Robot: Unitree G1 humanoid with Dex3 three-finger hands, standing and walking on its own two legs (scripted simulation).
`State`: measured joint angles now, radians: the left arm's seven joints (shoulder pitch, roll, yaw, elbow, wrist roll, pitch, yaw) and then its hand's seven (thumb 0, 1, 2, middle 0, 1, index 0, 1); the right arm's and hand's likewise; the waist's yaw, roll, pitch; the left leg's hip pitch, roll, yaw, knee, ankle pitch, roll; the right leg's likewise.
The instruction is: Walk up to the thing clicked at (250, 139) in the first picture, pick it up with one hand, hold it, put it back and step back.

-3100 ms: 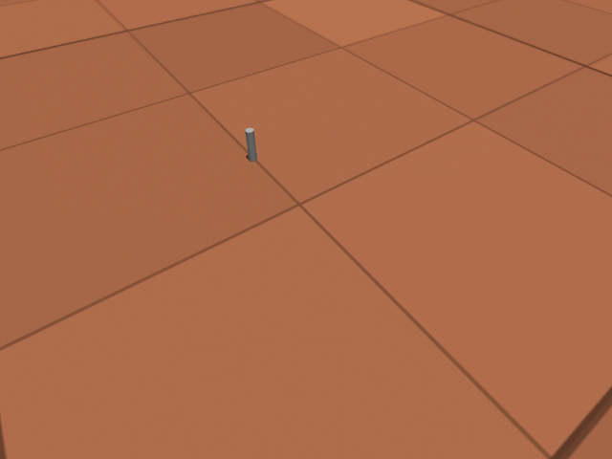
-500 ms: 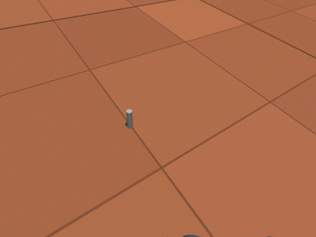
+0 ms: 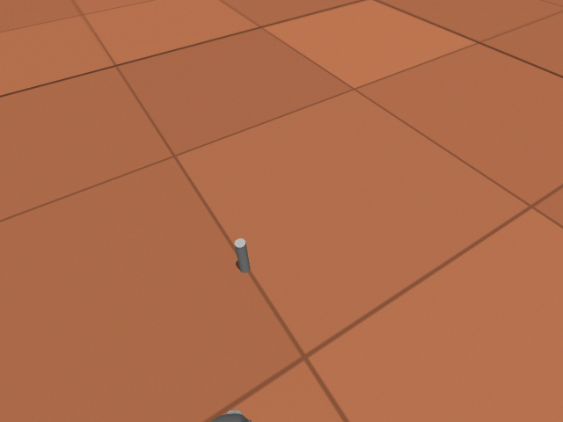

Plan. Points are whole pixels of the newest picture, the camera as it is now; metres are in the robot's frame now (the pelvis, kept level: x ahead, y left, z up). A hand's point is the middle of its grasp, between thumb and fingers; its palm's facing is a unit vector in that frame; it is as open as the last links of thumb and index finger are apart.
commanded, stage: walk up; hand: left
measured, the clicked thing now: (242, 256) +0.83 +0.21 -0.68
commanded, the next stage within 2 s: none
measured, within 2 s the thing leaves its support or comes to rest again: neither
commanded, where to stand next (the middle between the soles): +0.50 -0.01 m, yaw +1 degrees
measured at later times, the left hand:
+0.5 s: hand (138, 357) +0.26 +0.28 -0.14, palm faces -0.09 -0.93 -0.35, open 7.4 cm
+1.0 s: hand (159, 308) +0.37 +0.27 -0.17, palm faces -0.01 -0.93 -0.35, open 7.4 cm
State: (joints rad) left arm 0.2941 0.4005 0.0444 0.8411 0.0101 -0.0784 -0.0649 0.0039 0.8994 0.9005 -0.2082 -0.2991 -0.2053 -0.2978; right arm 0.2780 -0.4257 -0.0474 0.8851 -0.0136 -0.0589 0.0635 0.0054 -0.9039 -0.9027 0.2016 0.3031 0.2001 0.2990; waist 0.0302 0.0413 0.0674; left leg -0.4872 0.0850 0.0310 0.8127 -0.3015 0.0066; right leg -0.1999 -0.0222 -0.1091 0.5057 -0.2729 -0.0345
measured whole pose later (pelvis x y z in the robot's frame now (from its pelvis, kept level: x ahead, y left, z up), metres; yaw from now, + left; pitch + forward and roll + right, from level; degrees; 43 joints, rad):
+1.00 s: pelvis +0.34 +0.00 -0.02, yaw +1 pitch -3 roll +0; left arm 0.33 0.43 0.03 0.88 0.00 -0.03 -0.03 0.01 0.90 0.90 -0.21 -0.30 -0.20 -0.30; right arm 0.26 -0.42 -0.06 0.87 -0.02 -0.08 0.05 0.00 -0.90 -0.90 0.20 0.30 0.20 0.30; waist 0.03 -0.03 0.08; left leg -0.39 0.03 0.08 0.65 -0.22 0.03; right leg -0.28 -0.06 -0.04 0.87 -0.49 -0.02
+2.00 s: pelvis +0.41 -0.01 +0.01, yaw +1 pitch -2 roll +0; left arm 0.05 0.35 0.00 1.18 0.00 -0.01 -0.02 0.00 0.90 0.90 -0.21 -0.30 -0.20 -0.30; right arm 0.05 -0.37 0.00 1.17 0.00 -0.01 0.01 0.00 -0.90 -0.90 0.20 0.30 0.20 0.30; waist 0.01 -0.01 0.05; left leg -0.15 0.02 0.03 0.35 -0.16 -0.01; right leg -0.16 -0.05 -0.06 0.34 -0.14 0.02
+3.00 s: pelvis +0.43 -0.02 +0.01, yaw +2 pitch -2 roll +0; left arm 0.08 0.35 0.00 1.15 0.01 -0.01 -0.01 0.00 0.90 0.90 -0.21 -0.30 -0.20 -0.30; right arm 0.08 -0.35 0.00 1.16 -0.01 -0.01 0.01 0.00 -0.90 -0.90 0.20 0.30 0.20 0.30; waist 0.00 0.00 0.05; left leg -0.11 0.03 0.02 0.30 -0.17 -0.02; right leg -0.13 -0.04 -0.07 0.32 -0.17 0.01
